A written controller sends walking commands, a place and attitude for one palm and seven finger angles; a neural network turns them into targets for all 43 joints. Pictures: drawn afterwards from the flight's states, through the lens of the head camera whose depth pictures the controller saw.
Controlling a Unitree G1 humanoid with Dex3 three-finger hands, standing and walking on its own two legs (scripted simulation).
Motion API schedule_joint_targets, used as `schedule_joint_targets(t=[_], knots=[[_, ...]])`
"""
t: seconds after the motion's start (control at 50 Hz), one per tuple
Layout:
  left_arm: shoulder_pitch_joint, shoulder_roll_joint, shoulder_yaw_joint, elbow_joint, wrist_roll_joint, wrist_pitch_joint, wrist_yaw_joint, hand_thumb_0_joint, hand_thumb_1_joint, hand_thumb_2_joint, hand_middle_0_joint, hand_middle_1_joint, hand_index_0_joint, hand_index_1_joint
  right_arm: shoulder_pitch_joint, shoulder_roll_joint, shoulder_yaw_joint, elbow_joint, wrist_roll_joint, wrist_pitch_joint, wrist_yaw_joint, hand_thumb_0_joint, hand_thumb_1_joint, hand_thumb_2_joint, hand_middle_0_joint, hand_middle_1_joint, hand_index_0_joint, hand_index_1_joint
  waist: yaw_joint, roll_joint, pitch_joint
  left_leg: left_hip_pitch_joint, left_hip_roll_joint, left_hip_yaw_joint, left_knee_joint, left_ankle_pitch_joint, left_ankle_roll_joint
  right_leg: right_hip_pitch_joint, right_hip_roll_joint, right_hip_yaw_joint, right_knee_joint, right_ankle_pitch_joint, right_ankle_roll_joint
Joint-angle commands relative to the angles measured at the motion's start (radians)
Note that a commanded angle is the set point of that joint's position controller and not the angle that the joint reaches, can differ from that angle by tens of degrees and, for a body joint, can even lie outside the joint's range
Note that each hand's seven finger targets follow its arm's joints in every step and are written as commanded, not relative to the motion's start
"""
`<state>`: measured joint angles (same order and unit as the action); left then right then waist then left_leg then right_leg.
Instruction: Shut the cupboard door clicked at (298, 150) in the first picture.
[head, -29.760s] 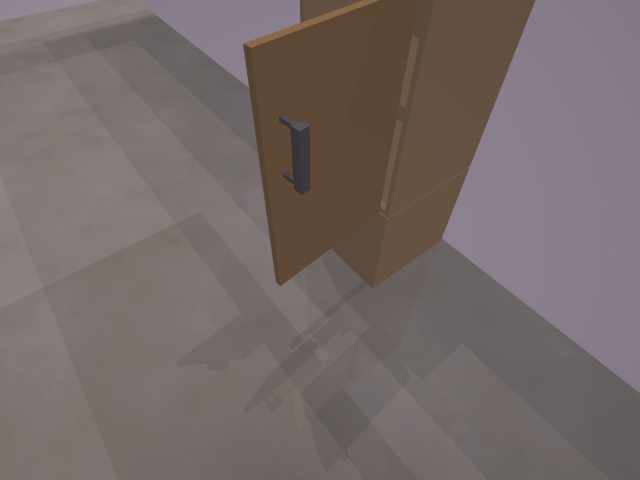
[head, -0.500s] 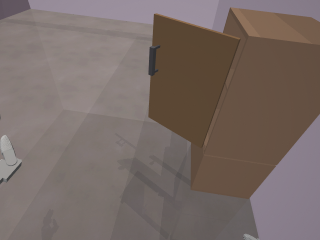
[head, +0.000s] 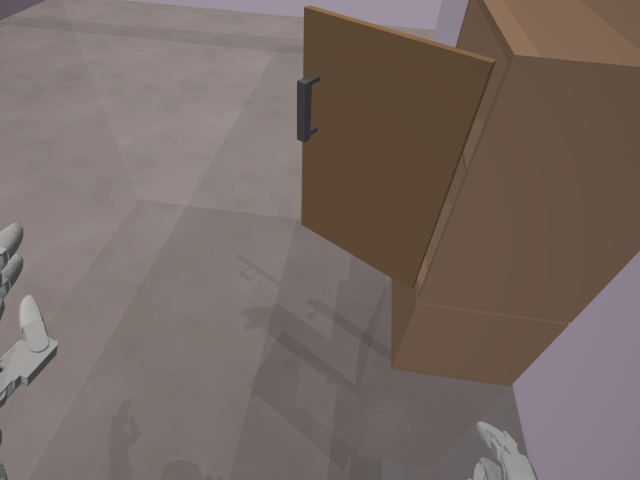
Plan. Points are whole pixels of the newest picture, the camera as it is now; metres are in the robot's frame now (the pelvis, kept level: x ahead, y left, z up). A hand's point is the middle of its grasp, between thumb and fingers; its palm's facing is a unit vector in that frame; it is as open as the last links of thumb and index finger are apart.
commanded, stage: stop stepping back and stand still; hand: left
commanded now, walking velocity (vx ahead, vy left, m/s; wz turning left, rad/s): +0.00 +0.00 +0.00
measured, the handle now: (309, 108) +0.84 +0.08 +0.06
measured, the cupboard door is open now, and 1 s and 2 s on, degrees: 60 60 60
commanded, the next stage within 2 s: let the arm hang, fingers relaxed in 0.12 s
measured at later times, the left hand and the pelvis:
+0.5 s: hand out of the picture +0.07 +0.19 -0.17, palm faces -0.04 -0.99 -0.16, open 7.4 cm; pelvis -0.01 +0.02 +0.00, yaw +1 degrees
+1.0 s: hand out of the picture -0.08 +0.21 -0.17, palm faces +0.03 -0.98 -0.19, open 7.4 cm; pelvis -0.02 +0.04 +0.01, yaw +1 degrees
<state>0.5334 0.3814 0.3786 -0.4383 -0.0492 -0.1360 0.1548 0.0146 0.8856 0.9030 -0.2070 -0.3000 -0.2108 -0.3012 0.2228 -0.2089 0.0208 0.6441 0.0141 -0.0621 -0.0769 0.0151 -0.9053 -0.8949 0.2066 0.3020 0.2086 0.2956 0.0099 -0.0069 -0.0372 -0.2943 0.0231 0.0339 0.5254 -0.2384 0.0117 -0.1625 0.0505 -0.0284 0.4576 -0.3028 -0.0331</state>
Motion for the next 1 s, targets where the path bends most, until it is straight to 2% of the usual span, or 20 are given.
schedule_joint_targets(t=[0.0, 0.02, 0.1, 0.18, 0.2, 0.22, 0.24, 0.26, 0.3, 0.32, 0.36, 0.42, 0.46, 0.54, 0.6, 0.64, 0.72, 0.78, 0.9, 0.98], knots=[[-0.08, 0.217, 0.137, -0.248, 0.006, -0.09, 0.025, 0.0, 0.9, 0.9, -0.2, -0.3, -0.2, -0.3, -0.103, -0.105, -0.043, -0.174, 0.001, -0.05, -0.018, 0.0, -0.9, -0.9, 0.2, 0.3, 0.2, 0.3, -0.01, 0.087, -0.074, 0.058, 0.065, -0.068, -0.073, 0.23, 0.012, 0.001, -0.105, 0.111, -0.072, 0.313, 0.027], [-0.065, 0.237, 0.162, -0.24, 0.007, -0.091, 0.027, 0.0, 0.9, 0.9, -0.2, -0.3, -0.2, -0.3, -0.101, -0.108, -0.046, -0.173, 0.0, -0.047, -0.017, 0.0, -0.9, -0.9, 0.2, 0.3, 0.2, 0.3, -0.009, 0.088, -0.07, 0.043, 0.061, -0.07, -0.07, 0.215, 0.008, 0.006, -0.112, 0.117, -0.081, 0.303, 0.024], [-0.013, 0.208, 0.152, -0.194, -0.002, -0.093, 0.023, 0.0, 0.9, 0.9, -0.2, -0.3, -0.2, -0.3, -0.096, -0.105, -0.049, -0.18, 0.004, -0.033, -0.01, 0.0, -0.9, -0.9, 0.2, 0.3, 0.2, 0.3, -0.012, 0.049, -0.071, 0.037, 0.051, -0.053, -0.044, 0.205, 0.004, 0.006, -0.127, 0.133, -0.097, 0.333, 0.019], [-0.003, 0.204, 0.144, -0.198, -0.004, -0.091, 0.02, 0.0, 0.9, 0.9, -0.2, -0.3, -0.2, -0.3, -0.095, -0.11, -0.051, -0.188, 0.007, -0.025, -0.008, 0.0, -0.9, -0.9, 0.2, 0.3, 0.2, 0.3, -0.013, 0.055, -0.097, 0.056, 0.056, -0.054, -0.047, 0.268, 0.004, 0.027, -0.12, 0.114, -0.073, 0.401, 0.026], [-0.078, 0.048, -0.294, 0.524, 0.065, 0.053, -0.121, 0.0, 0.9, 0.9, -0.2, -0.3, -0.2, -0.3, -0.178, -0.285, -0.083, -0.011, 0.009, -0.089, 0.081, 0.0, -0.9, -0.9, 0.2, 0.3, 0.2, 0.3, -0.04, 0.08, -0.007, 0.012, 0.084, -0.072, 0.09, 0.456, 0.008, -0.088, -0.192, 0.031, 0.063, 0.528, -0.003], [-0.09, 0.02, -0.273, 0.548, 0.066, 0.126, -0.141, 0.0, 0.9, 0.9, -0.2, -0.3, -0.2, -0.3, -0.099, -0.252, -0.103, 0.013, -0.005, -0.056, 0.08, 0.0, -0.9, -0.9, 0.2, 0.3, 0.2, 0.3, -0.032, 0.064, -0.097, 0.08, 0.093, -0.068, 0.061, 0.462, 0.002, -0.088, -0.174, 0.091, 0.03, 0.483, -0.009], [-0.125, 0.011, -0.281, 0.582, 0.071, 0.129, -0.147, 0.0, 0.9, 0.9, -0.2, -0.3, -0.2, -0.3, -0.053, -0.248, -0.096, 0.024, -0.016, -0.04, 0.078, 0.0, -0.9, -0.9, 0.2, 0.3, 0.2, 0.3, -0.027, 0.031, -0.09, 0.054, 0.103, -0.086, 0.049, 0.413, 0.017, -0.092, -0.157, 0.058, 0.052, 0.364, -0.012], [-0.158, 0.019, -0.286, 0.634, 0.072, 0.127, -0.152, 0.0, 0.9, 0.9, -0.2, -0.3, -0.2, -0.3, -0.059, -0.248, -0.084, 0.026, -0.018, -0.022, 0.077, 0.0, -0.9, -0.9, 0.2, 0.3, 0.2, 0.3, -0.016, -0.027, -0.064, 0.016, 0.108, -0.11, 0.028, 0.367, 0.035, -0.085, -0.144, 0.053, 0.053, 0.299, -0.009], [-0.219, 0.033, -0.3, 0.755, 0.074, 0.122, -0.155, 0.0, 0.9, 0.9, -0.2, -0.3, -0.2, -0.3, -0.076, -0.243, -0.07, 0.043, -0.026, 0.001, 0.075, 0.0, -0.9, -0.9, 0.2, 0.3, 0.2, 0.3, -0.015, -0.155, -0.047, 0.006, 0.093, -0.133, 0.025, 0.323, 0.042, -0.081, -0.154, 0.077, 0.037, 0.281, -0.017], [-0.242, 0.041, -0.31, 0.818, 0.073, 0.123, -0.153, 0.0, 0.9, 0.9, -0.2, -0.3, -0.2, -0.3, -0.074, -0.236, -0.066, 0.049, -0.028, 0.01, 0.077, 0.0, -0.9, -0.9, 0.2, 0.3, 0.2, 0.3, -0.02, -0.167, -0.046, 0.016, 0.084, -0.131, 0.022, 0.324, 0.036, -0.075, -0.168, 0.089, 0.034, 0.295, -0.028], [-0.271, 0.024, -0.328, 0.945, 0.069, 0.131, -0.146, 0.0, 0.9, 0.9, -0.2, -0.3, -0.2, -0.3, -0.065, -0.206, -0.052, 0.089, -0.036, 0.035, 0.076, 0.0, -0.9, -0.9, 0.2, 0.3, 0.2, 0.3, -0.026, -0.141, -0.035, 0.036, 0.066, -0.129, -0.009, 0.285, 0.029, -0.072, -0.177, 0.105, 0.014, 0.25, -0.032], [-0.275, 0.006, -0.349, 1.122, 0.067, 0.142, -0.134, 0.0, 0.9, 0.9, -0.2, -0.3, -0.2, -0.3, -0.059, -0.184, -0.033, 0.156, -0.042, 0.055, 0.075, 0.0, -0.9, -0.9, 0.2, 0.3, 0.2, 0.3, -0.014, 0.01, -0.024, 0.037, 0.074, -0.155, -0.096, 0.256, 0.03, -0.014, -0.145, 0.098, -0.019, 0.123, -0.006], [-0.251, -0.017, -0.353, 1.229, 0.062, 0.142, -0.133, 0.0, 0.9, 0.9, -0.2, -0.3, -0.2, -0.3, -0.06, -0.155, -0.026, 0.209, -0.039, 0.059, 0.07, 0.0, -0.9, -0.9, 0.2, 0.3, 0.2, 0.3, -0.008, 0.09, -0.008, 0.039, 0.068, -0.156, -0.135, 0.169, 0.031, 0.002, -0.143, 0.104, -0.06, 0.069, -0.005], [-0.201, -0.064, -0.345, 1.381, 0.063, 0.139, -0.132, 0.0, 0.9, 0.9, -0.2, -0.3, -0.2, -0.3, -0.008, -0.114, -0.03, 0.296, -0.036, 0.064, 0.055, 0.0, -0.9, -0.9, 0.2, 0.3, 0.2, 0.3, -0.007, 0.169, 0.016, 0.045, 0.066, -0.153, -0.184, 0.032, 0.029, 0.014, -0.14, 0.099, -0.119, 0.047, -0.015], [-0.174, -0.081, -0.356, 1.458, 0.06, 0.136, -0.134, 0.0, 0.9, 0.9, -0.2, -0.3, -0.2, -0.3, 0.036, -0.101, -0.033, 0.346, -0.032, 0.064, 0.047, 0.0, -0.9, -0.9, 0.2, 0.3, 0.2, 0.3, -0.012, 0.149, 0.045, 0.052, 0.069, -0.161, -0.215, -0.011, 0.03, 0.003, -0.138, 0.091, -0.137, 0.046, -0.017], [-0.16, -0.09, -0.359, 1.499, 0.061, 0.134, -0.133, 0.0, 0.9, 0.9, -0.2, -0.3, -0.2, -0.3, 0.065, -0.099, -0.036, 0.373, -0.027, 0.062, 0.043, 0.0, -0.9, -0.9, 0.2, 0.3, 0.2, 0.3, -0.014, 0.08, 0.052, 0.07, 0.08, -0.164, -0.222, 0.005, 0.034, -0.001, -0.137, 0.079, -0.145, 0.052, -0.012], [-0.123, -0.101, -0.366, 1.552, 0.062, 0.133, -0.128, 0.0, 0.9, 0.9, -0.2, -0.3, -0.2, -0.3, 0.105, -0.093, -0.041, 0.409, -0.022, 0.061, 0.037, 0.0, -0.9, -0.9, 0.2, 0.3, 0.2, 0.3, -0.013, 0.034, 0.076, 0.08, 0.086, -0.17, -0.244, -0.011, 0.043, -0.015, -0.134, 0.076, -0.15, 0.048, -0.009], [-0.106, -0.12, -0.369, 1.578, 0.063, 0.135, -0.125, 0.0, 0.9, 0.9, -0.2, -0.3, -0.2, -0.3, 0.119, -0.082, -0.042, 0.432, -0.024, 0.064, 0.035, 0.0, -0.9, -0.9, 0.2, 0.3, 0.2, 0.3, -0.018, -0.002, 0.118, 0.075, 0.086, -0.171, -0.267, -0.078, 0.043, -0.049, -0.133, 0.076, -0.148, 0.014, -0.007], [-0.083, -0.131, -0.363, 1.59, 0.068, 0.137, -0.12, 0.0, 0.9, 0.9, -0.2, -0.3, -0.2, -0.3, 0.13, -0.079, -0.05, 0.449, -0.027, 0.063, 0.035, 0.0, -0.9, -0.9, 0.2, 0.3, 0.2, 0.3, -0.013, -0.002, 0.139, 0.045, 0.094, -0.189, -0.309, -0.164, 0.048, -0.064, -0.124, 0.071, -0.123, -0.004, -0.002], [-0.085, -0.133, -0.361, 1.587, 0.07, 0.134, -0.118, 0.0, 0.9, 0.9, -0.2, -0.3, -0.2, -0.3, 0.128, -0.069, -0.052, 0.451, -0.027, 0.06, 0.038, 0.0, -0.9, -0.9, 0.2, 0.3, 0.2, 0.3, -0.013, 0.008, 0.145, 0.048, 0.084, -0.174, -0.303, -0.137, 0.047, -0.072, -0.128, 0.077, -0.127, 0.007, -0.001]])
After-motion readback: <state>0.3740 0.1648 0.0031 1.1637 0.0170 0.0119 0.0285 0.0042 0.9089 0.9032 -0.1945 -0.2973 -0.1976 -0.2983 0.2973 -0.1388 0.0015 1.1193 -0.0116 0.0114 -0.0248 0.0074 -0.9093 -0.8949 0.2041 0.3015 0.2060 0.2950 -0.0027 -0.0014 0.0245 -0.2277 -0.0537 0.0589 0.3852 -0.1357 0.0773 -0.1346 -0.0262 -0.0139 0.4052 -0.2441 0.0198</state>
